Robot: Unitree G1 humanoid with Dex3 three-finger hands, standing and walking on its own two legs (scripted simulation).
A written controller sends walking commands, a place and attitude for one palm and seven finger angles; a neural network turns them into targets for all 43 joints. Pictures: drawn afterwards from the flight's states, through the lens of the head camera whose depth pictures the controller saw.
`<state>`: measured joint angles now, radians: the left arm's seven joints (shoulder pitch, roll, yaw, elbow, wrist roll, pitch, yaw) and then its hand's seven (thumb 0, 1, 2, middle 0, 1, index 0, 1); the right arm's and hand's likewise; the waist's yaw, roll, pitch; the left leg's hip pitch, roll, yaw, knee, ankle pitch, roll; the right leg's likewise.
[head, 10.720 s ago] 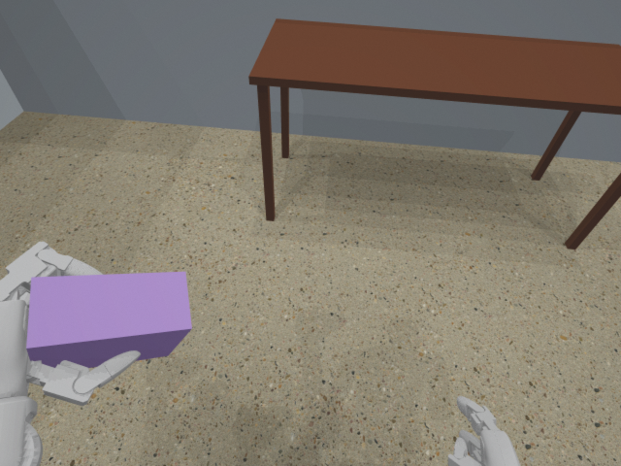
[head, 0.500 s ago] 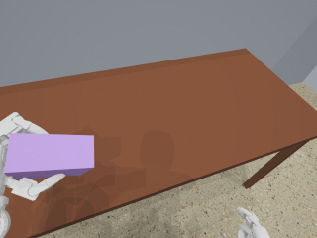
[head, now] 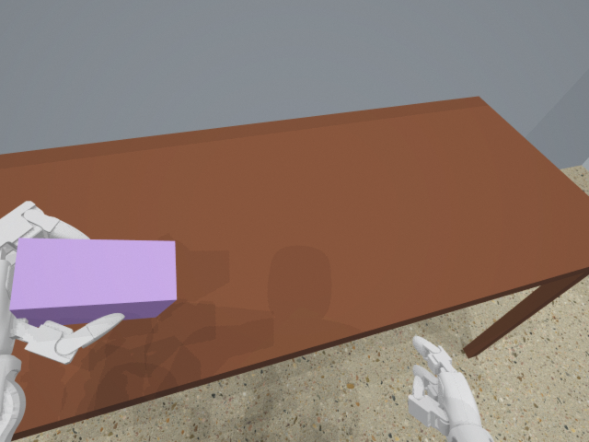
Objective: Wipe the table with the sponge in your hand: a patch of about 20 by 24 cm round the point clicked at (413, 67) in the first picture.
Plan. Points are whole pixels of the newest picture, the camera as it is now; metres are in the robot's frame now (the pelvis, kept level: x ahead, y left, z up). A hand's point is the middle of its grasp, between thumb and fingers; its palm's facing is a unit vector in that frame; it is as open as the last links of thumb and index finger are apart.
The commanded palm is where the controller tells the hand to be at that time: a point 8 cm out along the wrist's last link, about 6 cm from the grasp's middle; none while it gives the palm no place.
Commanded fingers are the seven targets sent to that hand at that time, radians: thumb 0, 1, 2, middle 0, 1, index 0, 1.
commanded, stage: come to a stop and stand still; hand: left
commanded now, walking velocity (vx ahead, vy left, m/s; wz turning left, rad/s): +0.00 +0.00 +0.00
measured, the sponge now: (123, 284) +0.24 +0.21 +0.14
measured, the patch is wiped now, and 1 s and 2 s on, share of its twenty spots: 0.00 0.00 0.00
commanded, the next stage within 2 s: look again from close up in 0.08 s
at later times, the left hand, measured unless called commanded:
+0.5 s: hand (99, 294) +0.21 +0.22 +0.15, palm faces +0.32 -0.88 -0.34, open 10.2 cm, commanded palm +0.16 +0.26 +0.18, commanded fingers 0.00 0.10 1.30 -1.20 -1.60 -1.20 -1.60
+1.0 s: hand (99, 261) +0.26 +0.25 +0.14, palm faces +0.26 -0.87 -0.42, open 10.2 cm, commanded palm +0.20 +0.28 +0.18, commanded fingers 0.00 0.10 1.30 -1.20 -1.60 -1.20 -1.60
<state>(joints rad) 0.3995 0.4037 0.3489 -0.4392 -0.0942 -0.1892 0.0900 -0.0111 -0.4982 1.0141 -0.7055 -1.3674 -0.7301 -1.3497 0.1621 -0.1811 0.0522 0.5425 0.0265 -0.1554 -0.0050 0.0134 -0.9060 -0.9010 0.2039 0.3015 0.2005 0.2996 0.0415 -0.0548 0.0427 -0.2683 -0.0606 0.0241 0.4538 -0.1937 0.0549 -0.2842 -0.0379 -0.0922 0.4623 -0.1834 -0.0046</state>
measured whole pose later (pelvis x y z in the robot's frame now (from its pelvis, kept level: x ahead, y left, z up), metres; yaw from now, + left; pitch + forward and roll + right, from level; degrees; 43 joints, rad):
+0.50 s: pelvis +0.00 -0.02 +0.00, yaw -1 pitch -1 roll -1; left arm 0.46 0.39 0.33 -0.45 -0.09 -0.14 0.09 -0.01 -0.50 1.02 -0.71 -1.37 -0.73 -1.35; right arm 0.23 -0.23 0.03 0.57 0.03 -0.14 -0.05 0.02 -0.91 -0.90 0.20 0.30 0.20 0.30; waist 0.00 -0.03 0.01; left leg -0.26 -0.01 0.02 0.46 -0.20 0.03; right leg -0.25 0.01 -0.09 0.40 -0.15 -0.03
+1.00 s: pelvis +0.02 +0.01 +0.00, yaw -3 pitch +0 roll -1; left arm 0.42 0.40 0.35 -0.41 -0.03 -0.25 0.05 -0.01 -0.50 1.02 -0.71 -1.36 -0.73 -1.35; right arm 0.26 -0.18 0.04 0.60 0.01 -0.18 -0.02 0.02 -0.91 -0.90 0.20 0.30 0.20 0.30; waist 0.02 -0.04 0.07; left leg -0.23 -0.04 0.07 0.46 -0.24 0.07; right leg -0.24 -0.01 -0.05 0.43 -0.19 0.01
